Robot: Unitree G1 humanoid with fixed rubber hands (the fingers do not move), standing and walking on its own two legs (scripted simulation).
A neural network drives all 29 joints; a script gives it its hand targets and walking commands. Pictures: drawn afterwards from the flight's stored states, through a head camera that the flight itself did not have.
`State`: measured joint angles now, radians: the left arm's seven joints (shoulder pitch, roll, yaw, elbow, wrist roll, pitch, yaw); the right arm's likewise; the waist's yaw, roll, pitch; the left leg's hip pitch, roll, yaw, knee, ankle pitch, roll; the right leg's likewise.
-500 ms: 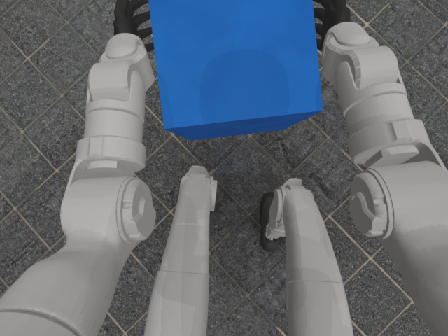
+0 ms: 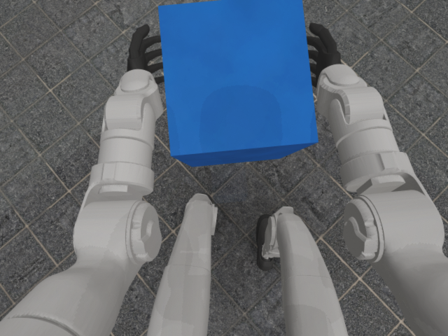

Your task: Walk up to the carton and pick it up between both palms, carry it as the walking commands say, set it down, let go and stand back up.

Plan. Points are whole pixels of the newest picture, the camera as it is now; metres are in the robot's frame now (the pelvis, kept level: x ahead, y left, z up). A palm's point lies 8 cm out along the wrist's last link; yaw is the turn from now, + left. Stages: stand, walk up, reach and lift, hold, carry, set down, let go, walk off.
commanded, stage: reach and lift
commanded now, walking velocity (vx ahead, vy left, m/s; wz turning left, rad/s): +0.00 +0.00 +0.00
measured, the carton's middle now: (233, 100) +0.47 +0.05 -0.08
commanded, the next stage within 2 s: none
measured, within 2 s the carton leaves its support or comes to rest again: neither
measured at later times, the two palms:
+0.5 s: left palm (115, 58) +0.44 +0.19 +0.09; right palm (354, 53) +0.47 -0.10 +0.08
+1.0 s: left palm (102, 39) +0.42 +0.18 +0.14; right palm (398, 25) +0.46 -0.11 +0.14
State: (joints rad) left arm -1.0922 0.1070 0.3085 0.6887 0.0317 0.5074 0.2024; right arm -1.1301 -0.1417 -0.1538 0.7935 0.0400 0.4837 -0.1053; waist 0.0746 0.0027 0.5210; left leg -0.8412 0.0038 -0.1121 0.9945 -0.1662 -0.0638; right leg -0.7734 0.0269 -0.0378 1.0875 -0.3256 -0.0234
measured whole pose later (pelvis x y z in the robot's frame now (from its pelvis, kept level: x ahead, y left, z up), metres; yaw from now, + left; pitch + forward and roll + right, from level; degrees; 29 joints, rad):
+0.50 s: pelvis +0.03 +0.00 +0.05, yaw +1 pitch +1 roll -1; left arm -0.87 -0.01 0.38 0.67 0.10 0.53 0.20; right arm -0.88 -0.04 -0.23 0.78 -0.05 0.50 -0.07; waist 0.07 0.00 0.23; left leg -0.63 0.00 -0.12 0.69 -0.08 -0.06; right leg -0.56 0.03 -0.04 0.78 -0.24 -0.02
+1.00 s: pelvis +0.12 -0.01 +0.09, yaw +2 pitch -2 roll +0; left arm -0.47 -0.08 0.23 0.51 0.26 0.73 0.09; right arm -0.50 0.07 -0.24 0.62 -0.17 0.66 0.01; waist 0.07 -0.03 -0.08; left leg -0.29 0.00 -0.12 0.41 -0.10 -0.06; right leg -0.21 0.02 -0.03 0.48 -0.24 -0.02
